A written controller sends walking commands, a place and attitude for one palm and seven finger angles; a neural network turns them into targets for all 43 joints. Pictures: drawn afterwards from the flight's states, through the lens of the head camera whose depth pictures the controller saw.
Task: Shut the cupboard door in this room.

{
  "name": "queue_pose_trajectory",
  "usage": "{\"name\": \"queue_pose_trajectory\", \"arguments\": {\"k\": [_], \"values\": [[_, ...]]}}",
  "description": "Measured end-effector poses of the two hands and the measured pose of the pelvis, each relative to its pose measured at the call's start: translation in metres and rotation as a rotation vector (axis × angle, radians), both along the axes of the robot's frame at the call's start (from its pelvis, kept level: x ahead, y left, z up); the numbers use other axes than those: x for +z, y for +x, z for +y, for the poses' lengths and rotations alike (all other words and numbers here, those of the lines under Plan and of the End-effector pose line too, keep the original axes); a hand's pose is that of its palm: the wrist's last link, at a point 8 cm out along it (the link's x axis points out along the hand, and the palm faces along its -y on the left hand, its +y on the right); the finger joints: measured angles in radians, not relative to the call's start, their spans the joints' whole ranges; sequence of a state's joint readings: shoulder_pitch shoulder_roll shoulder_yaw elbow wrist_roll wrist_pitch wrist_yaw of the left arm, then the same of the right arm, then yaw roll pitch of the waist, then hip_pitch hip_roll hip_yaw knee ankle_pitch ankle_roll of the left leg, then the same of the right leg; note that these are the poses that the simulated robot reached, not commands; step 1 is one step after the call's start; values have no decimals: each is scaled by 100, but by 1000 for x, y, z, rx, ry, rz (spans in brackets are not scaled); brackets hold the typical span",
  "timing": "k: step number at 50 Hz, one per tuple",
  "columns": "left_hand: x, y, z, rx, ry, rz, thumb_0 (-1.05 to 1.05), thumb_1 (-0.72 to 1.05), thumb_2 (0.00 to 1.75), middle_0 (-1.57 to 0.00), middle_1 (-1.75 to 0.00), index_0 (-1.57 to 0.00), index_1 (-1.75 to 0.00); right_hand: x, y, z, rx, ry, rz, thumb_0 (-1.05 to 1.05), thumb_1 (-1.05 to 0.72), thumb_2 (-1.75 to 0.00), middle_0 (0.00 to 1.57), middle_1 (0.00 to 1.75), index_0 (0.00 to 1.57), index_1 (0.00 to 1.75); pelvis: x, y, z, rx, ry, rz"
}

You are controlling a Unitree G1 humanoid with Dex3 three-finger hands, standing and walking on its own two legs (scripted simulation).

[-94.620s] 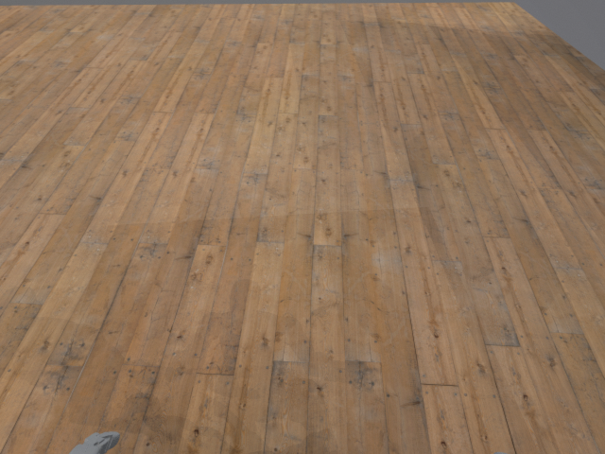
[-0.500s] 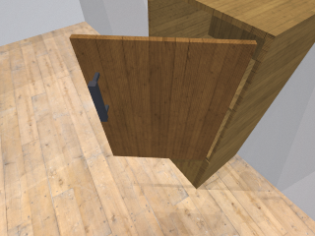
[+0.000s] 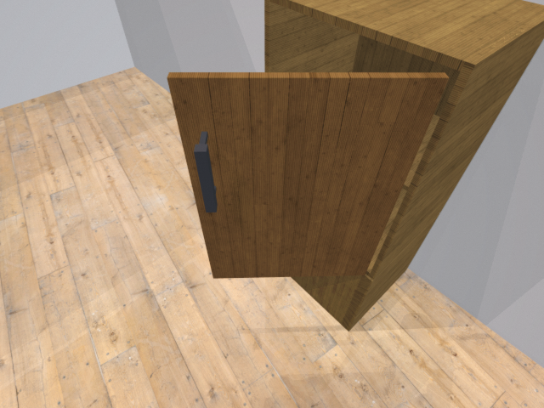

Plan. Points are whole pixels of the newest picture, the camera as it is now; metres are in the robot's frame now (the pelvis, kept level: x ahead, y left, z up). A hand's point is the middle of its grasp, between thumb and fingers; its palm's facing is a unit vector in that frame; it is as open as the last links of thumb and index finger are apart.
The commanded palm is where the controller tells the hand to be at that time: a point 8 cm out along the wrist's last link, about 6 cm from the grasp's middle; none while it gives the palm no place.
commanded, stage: come to a stop and stand still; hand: left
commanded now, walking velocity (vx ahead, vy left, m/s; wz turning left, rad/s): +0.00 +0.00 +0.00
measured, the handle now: (207, 173) +0.49 +0.15 +0.07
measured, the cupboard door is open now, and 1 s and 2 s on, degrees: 49 49 49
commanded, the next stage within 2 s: look again from close up in 0.22 s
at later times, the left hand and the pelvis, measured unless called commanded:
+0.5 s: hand out of the picture -0.01 +0.17 -0.17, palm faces +0.02 -0.99 -0.16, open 7.4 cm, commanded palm none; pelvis +0.02 +0.01 +0.01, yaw +1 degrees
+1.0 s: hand out of the picture +0.14 +0.18 -0.13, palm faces +0.18 -0.95 -0.24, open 7.3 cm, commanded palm +0.14 +0.21 -0.06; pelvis +0.04 -0.03 +0.00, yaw +3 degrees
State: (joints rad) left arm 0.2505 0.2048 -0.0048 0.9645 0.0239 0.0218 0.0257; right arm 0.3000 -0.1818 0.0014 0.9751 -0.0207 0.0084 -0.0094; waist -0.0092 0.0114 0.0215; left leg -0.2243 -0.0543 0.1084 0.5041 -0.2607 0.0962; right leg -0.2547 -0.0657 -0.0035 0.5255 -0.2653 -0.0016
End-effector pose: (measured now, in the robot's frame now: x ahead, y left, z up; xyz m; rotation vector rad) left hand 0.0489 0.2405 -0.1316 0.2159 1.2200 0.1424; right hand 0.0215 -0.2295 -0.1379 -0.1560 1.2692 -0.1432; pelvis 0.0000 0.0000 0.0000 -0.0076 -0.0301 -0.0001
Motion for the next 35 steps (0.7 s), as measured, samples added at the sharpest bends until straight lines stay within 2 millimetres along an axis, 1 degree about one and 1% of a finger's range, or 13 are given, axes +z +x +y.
{"name": "queue_pose_trajectory", "arguments": {"k": [5,9,14,18,21,25,30,35], "values": [[-2,-23,6,17,-6,55,0,91,89,-20,-30,-20,-30,-1,-16,9,2,9,50,1,-92,-90,20,30,20,30,2,-3,7,8,2,12],[-5,-45,4,39,-18,115,0,91,89,-20,-30,-20,-30,-1,-20,13,6,11,78,1,-92,-90,20,30,20,30,3,-1,10,13,6,16],[-7,-66,-4,59,-41,185,0,91,89,-20,-30,-20,-30,-1,-15,15,9,11,90,1,-91,-90,20,30,20,30,4,4,11,10,7,20],[-9,-72,-12,66,-60,223,0,91,89,-20,-30,-20,-30,1,-4,14,11,7,82,1,-91,-90,20,30,20,30,5,10,10,9,8,21],[-10,-71,-18,70,-70,233,1,91,89,-20,-30,-20,-30,1,4,13,14,1,75,1,-91,-90,20,30,20,30,5,14,8,9,9,21],[-12,-62,-24,70,-80,228,0,91,89,-20,-30,-20,-30,3,15,8,16,-8,69,1,-92,-90,20,30,20,30,5,20,5,9,10,21],[-13,-42,-28,63,-81,201,0,91,89,-20,-30,-20,-30,4,26,2,16,-16,60,1,-92,-90,20,30,20,30,5,27,0,10,10,20],[-13,-20,-29,53,-69,165,0,91,89,-20,-30,-20,-30,3,33,-3,15,-18,59,1,-92,-90,20,30,20,30,5,33,-5,11,11,19]]}}
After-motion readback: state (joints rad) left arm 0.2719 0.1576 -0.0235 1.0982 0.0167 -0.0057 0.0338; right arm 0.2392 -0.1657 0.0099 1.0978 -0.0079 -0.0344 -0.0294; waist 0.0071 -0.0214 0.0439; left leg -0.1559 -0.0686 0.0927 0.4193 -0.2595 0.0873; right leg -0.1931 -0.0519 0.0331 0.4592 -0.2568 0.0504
